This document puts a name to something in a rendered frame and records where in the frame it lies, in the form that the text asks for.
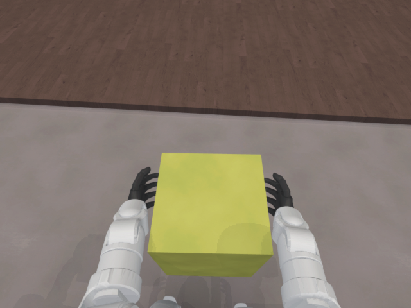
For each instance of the robot left shin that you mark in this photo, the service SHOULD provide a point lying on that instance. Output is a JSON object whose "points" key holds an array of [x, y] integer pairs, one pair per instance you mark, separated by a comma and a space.
{"points": [[170, 298]]}

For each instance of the right robot hand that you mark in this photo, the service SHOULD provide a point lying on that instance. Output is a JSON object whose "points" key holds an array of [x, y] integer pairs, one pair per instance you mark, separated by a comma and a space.
{"points": [[282, 193]]}

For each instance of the carton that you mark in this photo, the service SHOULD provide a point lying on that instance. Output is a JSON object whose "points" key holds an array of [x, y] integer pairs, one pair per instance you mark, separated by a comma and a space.
{"points": [[210, 216]]}

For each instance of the robot right forearm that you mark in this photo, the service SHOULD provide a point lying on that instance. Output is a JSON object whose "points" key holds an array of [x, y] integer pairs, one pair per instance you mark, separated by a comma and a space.
{"points": [[304, 281]]}

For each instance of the robot left forearm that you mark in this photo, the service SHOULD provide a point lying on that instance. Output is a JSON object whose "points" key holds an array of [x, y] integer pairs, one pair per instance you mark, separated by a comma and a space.
{"points": [[118, 275]]}

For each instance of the left robot hand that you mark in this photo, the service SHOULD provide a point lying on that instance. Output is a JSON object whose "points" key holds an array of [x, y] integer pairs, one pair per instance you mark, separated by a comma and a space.
{"points": [[139, 187]]}

